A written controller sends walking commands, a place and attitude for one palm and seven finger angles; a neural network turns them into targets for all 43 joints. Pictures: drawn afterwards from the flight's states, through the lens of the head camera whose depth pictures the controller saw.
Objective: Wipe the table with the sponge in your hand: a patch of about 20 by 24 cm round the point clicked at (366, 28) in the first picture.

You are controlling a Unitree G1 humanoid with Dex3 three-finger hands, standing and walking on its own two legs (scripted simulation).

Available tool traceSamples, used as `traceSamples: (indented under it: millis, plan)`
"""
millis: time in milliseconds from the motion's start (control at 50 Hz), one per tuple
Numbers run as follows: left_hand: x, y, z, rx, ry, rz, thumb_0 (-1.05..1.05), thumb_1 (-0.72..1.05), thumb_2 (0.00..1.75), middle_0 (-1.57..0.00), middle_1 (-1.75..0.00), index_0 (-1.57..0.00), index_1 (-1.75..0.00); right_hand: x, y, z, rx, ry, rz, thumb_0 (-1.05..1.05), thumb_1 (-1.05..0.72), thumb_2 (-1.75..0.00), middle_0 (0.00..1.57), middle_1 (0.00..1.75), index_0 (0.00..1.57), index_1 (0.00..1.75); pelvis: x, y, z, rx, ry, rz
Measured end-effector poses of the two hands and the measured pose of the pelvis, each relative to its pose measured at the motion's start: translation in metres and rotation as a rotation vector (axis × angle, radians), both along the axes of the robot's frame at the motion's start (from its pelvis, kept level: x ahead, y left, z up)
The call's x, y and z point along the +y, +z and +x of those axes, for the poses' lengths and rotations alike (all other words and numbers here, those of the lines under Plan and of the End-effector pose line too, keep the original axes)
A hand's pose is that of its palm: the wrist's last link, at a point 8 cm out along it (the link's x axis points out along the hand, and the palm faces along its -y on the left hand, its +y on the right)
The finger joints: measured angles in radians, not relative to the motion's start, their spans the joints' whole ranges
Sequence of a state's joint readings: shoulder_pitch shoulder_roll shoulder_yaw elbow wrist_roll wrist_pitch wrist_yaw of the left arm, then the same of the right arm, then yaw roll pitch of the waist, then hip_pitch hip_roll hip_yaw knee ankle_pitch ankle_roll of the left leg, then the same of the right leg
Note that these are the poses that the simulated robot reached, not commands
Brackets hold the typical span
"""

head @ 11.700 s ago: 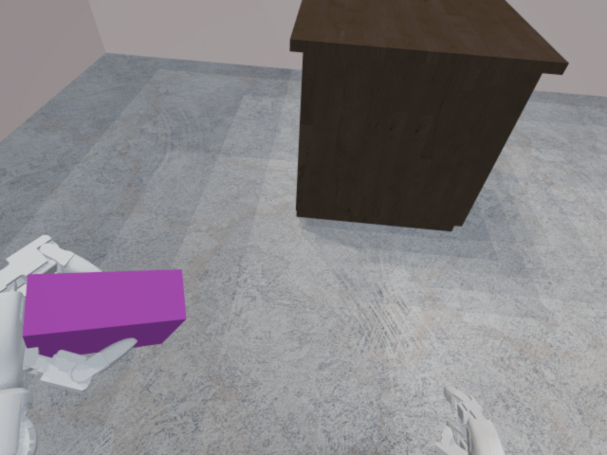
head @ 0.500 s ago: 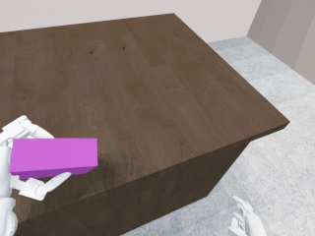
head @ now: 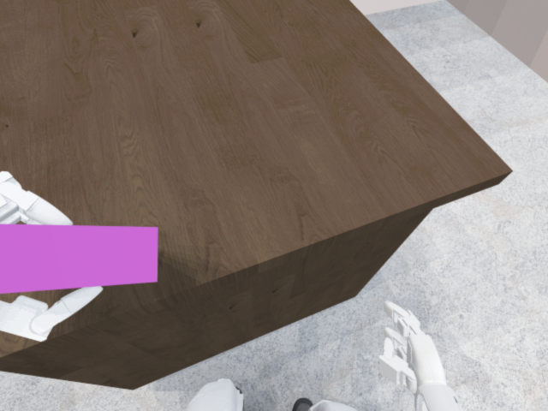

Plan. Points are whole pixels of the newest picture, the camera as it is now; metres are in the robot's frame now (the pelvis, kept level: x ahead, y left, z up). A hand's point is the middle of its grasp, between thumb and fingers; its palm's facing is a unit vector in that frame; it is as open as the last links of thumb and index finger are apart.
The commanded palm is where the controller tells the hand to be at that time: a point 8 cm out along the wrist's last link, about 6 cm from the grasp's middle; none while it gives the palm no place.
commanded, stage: come to a stop and stand still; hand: left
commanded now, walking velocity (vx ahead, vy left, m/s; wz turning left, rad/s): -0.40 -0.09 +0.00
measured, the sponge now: (97, 258) +0.24 +0.21 +0.15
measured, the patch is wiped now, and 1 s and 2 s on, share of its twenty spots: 0.00 0.00 0.00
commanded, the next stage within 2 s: look again from close up in 2.00 s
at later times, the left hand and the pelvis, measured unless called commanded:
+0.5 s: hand out of the picture +0.13 +0.26 +0.17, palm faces +0.40 -0.81 -0.43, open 9.5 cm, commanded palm +0.07 +0.29 +0.18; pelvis -0.08 +0.01 +0.00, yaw +1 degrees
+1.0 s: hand out of the picture +0.17 +0.27 +0.20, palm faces +0.47 -0.76 -0.44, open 9.5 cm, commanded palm +0.08 +0.27 +0.18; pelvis -0.07 -0.01 +0.00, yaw +1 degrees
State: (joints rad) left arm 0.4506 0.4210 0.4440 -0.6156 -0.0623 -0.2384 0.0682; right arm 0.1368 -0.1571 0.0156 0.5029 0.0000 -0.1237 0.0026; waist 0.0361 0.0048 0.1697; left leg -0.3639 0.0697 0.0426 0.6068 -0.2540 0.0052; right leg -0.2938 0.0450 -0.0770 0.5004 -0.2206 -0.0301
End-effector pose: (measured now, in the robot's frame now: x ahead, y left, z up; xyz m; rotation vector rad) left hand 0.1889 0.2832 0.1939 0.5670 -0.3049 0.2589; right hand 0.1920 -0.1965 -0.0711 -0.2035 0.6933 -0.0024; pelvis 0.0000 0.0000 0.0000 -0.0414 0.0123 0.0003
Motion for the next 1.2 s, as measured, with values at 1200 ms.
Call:
traceSamples:
  millis: [1200]
  plan:
    - [-0.019, -0.034, -0.097, 0.11, 0.031, -0.114, -0.01, -0.45, 1.01, -0.8, -1.34, -0.82, -1.34, -0.036, 0.009, -0.094, -0.037, -0.05, -0.024, 0.01, -0.91, -0.9, 0.2, 0.3, 0.2, 0.3, -0.016, 0.002, -0.078, -0.05, 0.033, 0.038]
